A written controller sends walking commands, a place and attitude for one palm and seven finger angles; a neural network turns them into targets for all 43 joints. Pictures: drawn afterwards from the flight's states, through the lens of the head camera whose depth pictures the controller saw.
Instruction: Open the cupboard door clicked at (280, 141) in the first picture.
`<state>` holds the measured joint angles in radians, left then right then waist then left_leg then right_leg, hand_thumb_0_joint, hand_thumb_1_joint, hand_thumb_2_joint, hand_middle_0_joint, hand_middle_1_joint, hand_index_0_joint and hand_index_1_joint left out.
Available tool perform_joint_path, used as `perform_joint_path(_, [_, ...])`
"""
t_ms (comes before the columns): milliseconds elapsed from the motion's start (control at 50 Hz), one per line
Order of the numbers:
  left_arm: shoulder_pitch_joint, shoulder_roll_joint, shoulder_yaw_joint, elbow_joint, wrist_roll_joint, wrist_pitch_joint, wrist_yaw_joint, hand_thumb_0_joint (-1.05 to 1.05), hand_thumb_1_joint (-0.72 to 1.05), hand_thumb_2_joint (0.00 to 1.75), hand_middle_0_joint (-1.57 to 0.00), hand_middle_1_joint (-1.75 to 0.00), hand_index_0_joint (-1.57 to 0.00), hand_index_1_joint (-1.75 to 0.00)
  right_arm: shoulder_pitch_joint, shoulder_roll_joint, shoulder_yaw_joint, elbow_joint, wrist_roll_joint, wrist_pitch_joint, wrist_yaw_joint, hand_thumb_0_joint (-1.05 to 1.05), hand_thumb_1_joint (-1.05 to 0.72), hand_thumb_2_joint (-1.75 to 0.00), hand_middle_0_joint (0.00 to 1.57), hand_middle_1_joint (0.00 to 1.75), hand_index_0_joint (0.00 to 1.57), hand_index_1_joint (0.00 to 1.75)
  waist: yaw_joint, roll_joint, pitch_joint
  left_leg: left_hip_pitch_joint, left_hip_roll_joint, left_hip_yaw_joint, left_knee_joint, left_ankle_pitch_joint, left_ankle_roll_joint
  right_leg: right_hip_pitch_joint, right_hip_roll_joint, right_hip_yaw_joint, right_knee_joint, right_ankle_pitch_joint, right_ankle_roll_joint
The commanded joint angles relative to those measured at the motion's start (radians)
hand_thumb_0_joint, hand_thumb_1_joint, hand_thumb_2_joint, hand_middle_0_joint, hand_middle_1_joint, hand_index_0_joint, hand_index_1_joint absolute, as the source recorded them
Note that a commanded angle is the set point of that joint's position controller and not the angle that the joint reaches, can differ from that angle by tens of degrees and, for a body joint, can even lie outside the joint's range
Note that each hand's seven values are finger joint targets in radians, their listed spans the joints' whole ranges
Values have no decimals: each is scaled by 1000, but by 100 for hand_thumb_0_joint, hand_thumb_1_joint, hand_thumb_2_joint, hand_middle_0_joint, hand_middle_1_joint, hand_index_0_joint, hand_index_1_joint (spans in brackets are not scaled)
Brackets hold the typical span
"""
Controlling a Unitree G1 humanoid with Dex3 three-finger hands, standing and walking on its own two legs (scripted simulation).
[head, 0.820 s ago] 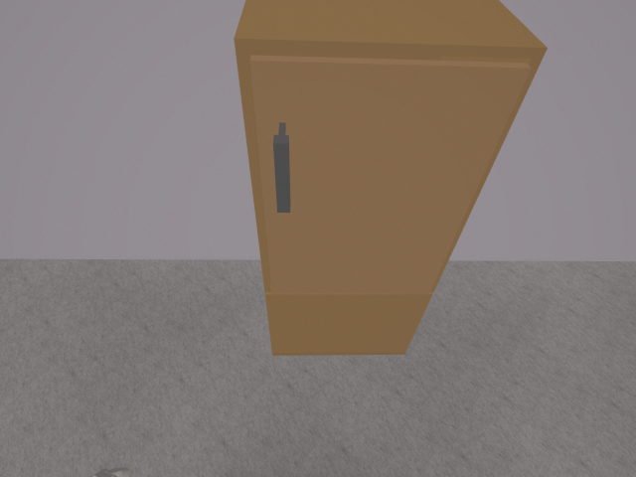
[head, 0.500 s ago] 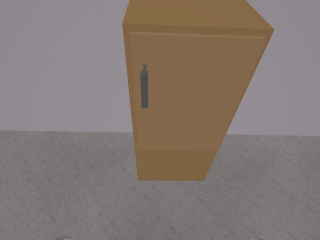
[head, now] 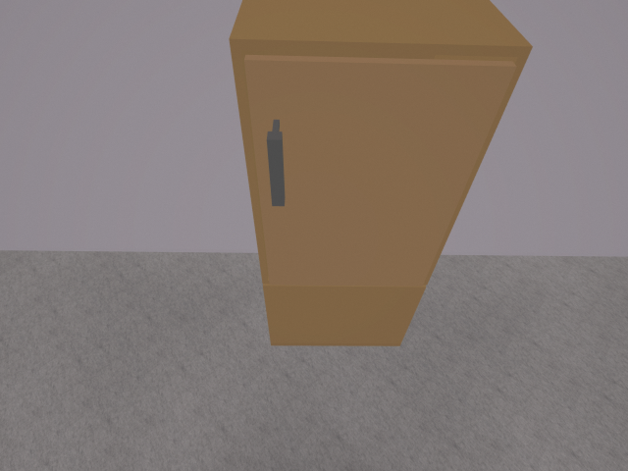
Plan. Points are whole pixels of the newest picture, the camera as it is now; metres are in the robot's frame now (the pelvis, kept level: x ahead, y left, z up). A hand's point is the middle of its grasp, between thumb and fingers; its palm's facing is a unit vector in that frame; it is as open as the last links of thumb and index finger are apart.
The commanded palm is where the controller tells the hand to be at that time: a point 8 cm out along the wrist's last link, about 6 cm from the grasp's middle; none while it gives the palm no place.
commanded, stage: stand and wait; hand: left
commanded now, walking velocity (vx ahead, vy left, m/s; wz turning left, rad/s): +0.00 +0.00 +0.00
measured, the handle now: (277, 163) +0.59 +0.10 +0.06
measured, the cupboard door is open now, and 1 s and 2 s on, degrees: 0 0 0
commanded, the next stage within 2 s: look at it before walking up in 0.24 s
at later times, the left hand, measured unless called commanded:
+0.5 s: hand out of the picture +0.07 +0.22 -0.16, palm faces -0.02 -0.96 -0.29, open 7.4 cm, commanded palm none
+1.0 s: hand out of the picture +0.07 +0.22 -0.16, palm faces -0.01 -0.95 -0.30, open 7.4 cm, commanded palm none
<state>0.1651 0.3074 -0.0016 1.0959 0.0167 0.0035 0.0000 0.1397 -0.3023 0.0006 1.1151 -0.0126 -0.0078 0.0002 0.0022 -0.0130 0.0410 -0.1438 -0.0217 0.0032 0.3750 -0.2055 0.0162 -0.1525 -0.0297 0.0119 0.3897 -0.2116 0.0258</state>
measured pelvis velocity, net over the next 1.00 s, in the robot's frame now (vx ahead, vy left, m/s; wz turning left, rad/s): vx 0.01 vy -0.01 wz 0.00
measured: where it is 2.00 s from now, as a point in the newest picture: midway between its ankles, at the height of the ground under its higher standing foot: outside the picture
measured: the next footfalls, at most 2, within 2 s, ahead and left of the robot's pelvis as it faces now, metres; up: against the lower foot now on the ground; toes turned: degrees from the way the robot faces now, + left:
left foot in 1.68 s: +0.12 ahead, +0.00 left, +0.00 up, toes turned +9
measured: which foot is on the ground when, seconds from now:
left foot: down 0.00-1.00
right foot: down 0.00-1.00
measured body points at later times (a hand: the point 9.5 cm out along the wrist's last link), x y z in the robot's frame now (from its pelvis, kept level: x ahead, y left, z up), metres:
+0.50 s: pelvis +0.00 -0.01 +0.00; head +0.01 -0.01 +0.45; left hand +0.07 +0.27 -0.14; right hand +0.07 -0.29 -0.14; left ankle +0.00 +0.11 -0.75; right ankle +0.00 -0.13 -0.75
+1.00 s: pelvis +0.01 -0.01 +0.00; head +0.01 -0.01 +0.45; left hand +0.07 +0.27 -0.14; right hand +0.08 -0.29 -0.14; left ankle +0.00 +0.11 -0.75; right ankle +0.00 -0.14 -0.75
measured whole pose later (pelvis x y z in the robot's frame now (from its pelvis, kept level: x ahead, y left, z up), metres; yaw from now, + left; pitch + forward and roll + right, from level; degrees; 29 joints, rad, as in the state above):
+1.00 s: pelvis +0.01 -0.01 +0.00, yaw +0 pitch -1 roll +0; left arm 0.16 0.29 0.01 1.11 0.01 0.00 0.01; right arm 0.14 -0.29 0.01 1.13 -0.02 -0.01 -0.01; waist 0.00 -0.01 0.02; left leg -0.11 0.00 0.00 0.33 -0.20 -0.01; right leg -0.13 -0.01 0.01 0.36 -0.21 0.01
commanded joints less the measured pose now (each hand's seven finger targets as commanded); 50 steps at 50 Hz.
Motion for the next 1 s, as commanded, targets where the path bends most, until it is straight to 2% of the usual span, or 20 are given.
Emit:
perform_joint_path(0, [-33,179,34,-63,-3,-23,16,0,90,90,-20,-30,-20,-30,-35,-188,-33,-56,2,-29,-16,0,-90,-90,20,30,20,30,1,4,-67,-4,127,-104,-74,118,12,18,-91,76,-68,89,-38])
perform_joint_path(80, [-32,174,35,-59,-4,-25,17,0,90,90,-20,-30,-20,-30,-34,-183,-32,-52,1,-30,-17,0,-90,-90,20,30,20,30,0,0,-81,13,130,-97,-67,161,9,24,-93,73,-64,136,-39])
perform_joint_path(240, [-33,170,34,-60,-3,-25,16,0,90,90,-20,-30,-20,-30,-36,-177,-31,-47,0,-27,-18,0,-90,-90,20,30,20,30,0,9,-51,5,128,-96,-75,130,4,6,-90,79,-81,105,-39])
perform_joint_path(260, [-32,168,34,-60,-2,-25,17,0,90,90,-20,-30,-20,-30,-31,-172,-31,-49,1,-27,-18,0,-90,-90,20,30,20,30,0,-7,-53,10,130,-98,-75,137,6,9,-89,78,-82,111,-38])
perform_joint_path(380, [-36,169,36,-61,-3,-26,16,0,90,90,-20,-30,-20,-30,-33,-177,-31,-48,1,-29,-19,0,-90,-90,20,30,20,30,1,23,-60,10,131,-96,-77,151,3,16,-88,76,-79,122,-38])
perform_joint_path(480, [-34,171,37,-60,-4,-28,16,0,90,90,-20,-30,-20,-30,-30,-180,-32,-48,1,-30,-20,0,-90,-90,20,30,20,30,0,1,-71,23,134,-95,-75,168,3,22,-89,79,-80,146,-41])
perform_joint_path(620, [-34,168,38,-54,-3,-27,16,0,90,90,-20,-30,-20,-30,-30,-182,-31,-45,1,-30,-21,0,-90,-90,20,30,20,30,0,20,-65,26,136,-94,-84,165,2,24,-86,77,-84,138,-38])
perform_joint_path(900, [-32,173,40,-49,-3,-28,16,0,90,90,-20,-30,-20,-30,-25,-185,-29,-43,1,-31,-23,0,-90,-90,20,30,20,30,1,5,-74,38,139,-94,-87,203,1,40,-87,74,-85,178,-40])
perform_joint_path(960, [26,71,16,-15,-8,-15,19,0,90,90,-20,-30,-20,-30,14,-85,-6,-19,-3,-22,-24,0,-90,-90,20,30,20,30,-2,-5,-71,48,148,-89,-89,179,-10,32,-73,53,-83,130,-20])
perform_joint_path(980, [38,59,12,-10,-8,-9,19,0,90,90,-20,-30,-20,-30,22,-77,-5,-14,-4,-17,-25,0,-90,-90,20,30,20,30,-2,0,-52,39,148,-89,-87,157,-12,21,-69,48,-83,106,-16])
